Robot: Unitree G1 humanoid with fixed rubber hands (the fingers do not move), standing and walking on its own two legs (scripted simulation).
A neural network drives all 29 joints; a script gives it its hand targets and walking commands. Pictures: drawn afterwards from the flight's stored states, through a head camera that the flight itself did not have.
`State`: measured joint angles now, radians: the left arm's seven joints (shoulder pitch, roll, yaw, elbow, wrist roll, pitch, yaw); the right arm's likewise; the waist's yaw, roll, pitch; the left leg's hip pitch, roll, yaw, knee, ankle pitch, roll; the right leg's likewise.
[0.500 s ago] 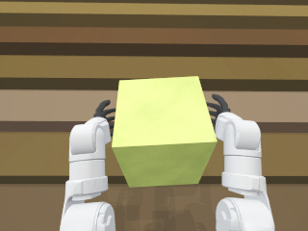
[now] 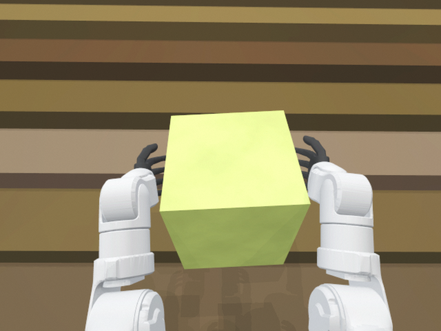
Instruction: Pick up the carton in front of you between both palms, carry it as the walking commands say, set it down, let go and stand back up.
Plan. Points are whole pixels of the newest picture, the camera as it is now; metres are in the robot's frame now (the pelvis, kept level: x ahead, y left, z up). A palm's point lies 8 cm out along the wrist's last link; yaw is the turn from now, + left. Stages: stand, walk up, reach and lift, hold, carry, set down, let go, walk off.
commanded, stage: carry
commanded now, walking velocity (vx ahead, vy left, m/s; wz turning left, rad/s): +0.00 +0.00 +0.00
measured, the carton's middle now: (230, 194) +0.35 +0.00 +0.05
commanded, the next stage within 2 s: none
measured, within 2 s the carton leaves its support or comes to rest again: neither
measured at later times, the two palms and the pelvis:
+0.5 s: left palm (148, 181) +0.33 +0.14 +0.12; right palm (319, 173) +0.33 -0.16 +0.13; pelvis +0.00 +0.00 +0.00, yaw +0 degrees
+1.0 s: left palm (151, 181) +0.33 +0.14 +0.12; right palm (322, 174) +0.33 -0.16 +0.13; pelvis +0.00 -0.01 +0.00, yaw +0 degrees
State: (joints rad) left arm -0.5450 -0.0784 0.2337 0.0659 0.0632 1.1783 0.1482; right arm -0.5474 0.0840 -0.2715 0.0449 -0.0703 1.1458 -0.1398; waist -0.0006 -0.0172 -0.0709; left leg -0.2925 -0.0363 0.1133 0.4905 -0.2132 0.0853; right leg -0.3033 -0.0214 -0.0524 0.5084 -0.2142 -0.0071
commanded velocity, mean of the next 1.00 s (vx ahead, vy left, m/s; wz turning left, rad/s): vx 0.02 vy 0.00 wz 0.00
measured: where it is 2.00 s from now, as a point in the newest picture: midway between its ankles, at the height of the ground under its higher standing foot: (219, 296)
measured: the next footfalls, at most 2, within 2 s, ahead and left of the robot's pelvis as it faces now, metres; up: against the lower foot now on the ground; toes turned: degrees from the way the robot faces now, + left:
left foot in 1.68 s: +0.40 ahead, +0.10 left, +0.11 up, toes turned +4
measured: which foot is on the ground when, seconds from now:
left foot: down 0.00-1.00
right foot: down 0.00-1.00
